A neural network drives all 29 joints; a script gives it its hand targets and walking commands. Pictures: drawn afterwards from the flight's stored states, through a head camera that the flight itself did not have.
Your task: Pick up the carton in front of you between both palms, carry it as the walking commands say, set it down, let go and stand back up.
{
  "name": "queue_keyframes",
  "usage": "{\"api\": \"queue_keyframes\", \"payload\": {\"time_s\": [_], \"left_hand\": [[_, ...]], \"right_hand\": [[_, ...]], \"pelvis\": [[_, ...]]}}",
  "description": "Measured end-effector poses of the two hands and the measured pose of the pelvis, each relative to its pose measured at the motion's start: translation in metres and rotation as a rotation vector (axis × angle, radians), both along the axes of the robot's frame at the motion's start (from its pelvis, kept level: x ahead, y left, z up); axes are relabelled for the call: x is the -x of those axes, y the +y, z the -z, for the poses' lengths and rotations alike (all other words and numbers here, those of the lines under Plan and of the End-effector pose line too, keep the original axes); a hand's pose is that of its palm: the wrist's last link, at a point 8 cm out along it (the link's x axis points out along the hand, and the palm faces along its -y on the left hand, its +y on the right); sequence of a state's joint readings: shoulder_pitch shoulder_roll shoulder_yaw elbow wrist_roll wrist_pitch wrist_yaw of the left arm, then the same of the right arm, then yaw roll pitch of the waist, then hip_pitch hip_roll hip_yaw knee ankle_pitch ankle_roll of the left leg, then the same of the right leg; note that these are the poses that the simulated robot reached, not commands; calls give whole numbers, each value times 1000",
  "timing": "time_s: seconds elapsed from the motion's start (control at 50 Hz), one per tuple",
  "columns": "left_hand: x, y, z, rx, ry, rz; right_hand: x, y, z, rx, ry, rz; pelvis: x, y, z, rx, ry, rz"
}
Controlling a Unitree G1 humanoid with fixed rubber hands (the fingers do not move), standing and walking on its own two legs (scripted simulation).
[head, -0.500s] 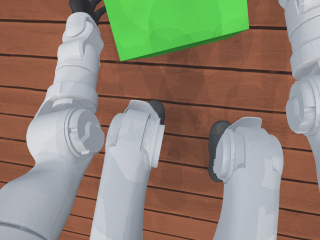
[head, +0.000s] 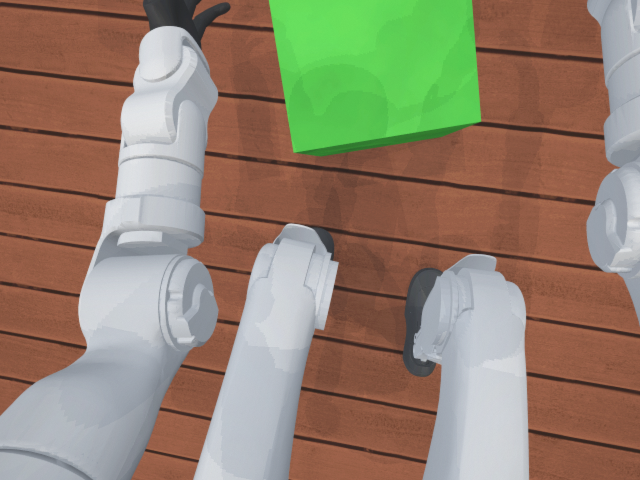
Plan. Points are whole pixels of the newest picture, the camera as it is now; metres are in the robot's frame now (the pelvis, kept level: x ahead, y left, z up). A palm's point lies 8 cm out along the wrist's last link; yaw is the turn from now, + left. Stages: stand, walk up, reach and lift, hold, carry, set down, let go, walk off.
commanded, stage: set down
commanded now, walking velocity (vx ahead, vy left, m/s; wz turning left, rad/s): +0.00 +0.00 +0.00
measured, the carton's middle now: (372, 70) +0.53 +0.04 -0.32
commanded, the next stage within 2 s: let go in 0.62 s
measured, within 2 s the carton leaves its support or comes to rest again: neither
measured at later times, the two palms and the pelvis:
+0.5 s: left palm out of the picture +0.50 +0.22 +0.03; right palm out of the picture +0.61 -0.16 +0.04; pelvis +0.02 -0.01 +0.13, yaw -1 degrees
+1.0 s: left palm out of the picture +0.43 +0.22 +0.15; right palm out of the picture +0.49 -0.19 +0.14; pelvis +0.07 +0.01 +0.25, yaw -5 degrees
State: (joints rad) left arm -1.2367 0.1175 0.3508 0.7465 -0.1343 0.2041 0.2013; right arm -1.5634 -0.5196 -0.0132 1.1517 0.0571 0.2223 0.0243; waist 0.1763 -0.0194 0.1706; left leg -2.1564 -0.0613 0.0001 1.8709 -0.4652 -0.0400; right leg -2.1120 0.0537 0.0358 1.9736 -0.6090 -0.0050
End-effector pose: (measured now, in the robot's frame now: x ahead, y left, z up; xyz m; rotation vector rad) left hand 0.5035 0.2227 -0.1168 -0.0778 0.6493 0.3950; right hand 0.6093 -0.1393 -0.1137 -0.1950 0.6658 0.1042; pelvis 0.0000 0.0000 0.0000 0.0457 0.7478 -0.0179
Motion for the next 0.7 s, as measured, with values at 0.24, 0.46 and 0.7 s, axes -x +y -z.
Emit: {"api": "queue_keyframes", "payload": {"time_s": [0.24,0.46,0.7], "left_hand": [[1,1,-66,-38,0,-8],[2,2,-138,-18,-12,-2],[9,2,-204,-42,-5,12]], "right_hand": [[-2,-9,-62,-10,-17,-30],[-2,-16,-135,0,-9,-32],[3,-19,-203,-9,3,-29]], "pelvis": [[-10,0,-59,-2,77,14],[-20,-4,-119,-2,88,17],[-31,-5,-181,7,56,32]]}}
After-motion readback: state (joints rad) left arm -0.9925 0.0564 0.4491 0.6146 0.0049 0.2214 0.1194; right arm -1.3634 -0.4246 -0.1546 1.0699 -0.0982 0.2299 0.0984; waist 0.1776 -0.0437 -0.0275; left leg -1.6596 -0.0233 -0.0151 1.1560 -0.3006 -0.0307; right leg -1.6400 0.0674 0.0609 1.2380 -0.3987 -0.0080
